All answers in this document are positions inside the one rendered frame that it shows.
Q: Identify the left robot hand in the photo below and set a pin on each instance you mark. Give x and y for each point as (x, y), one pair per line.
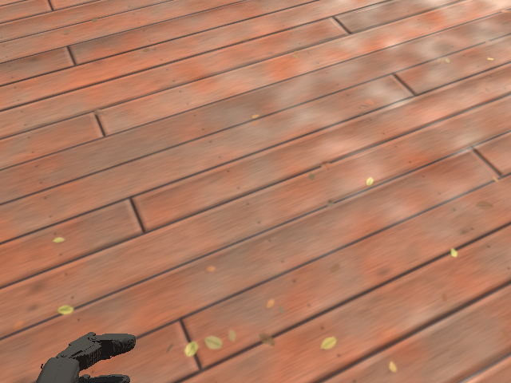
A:
(83, 353)

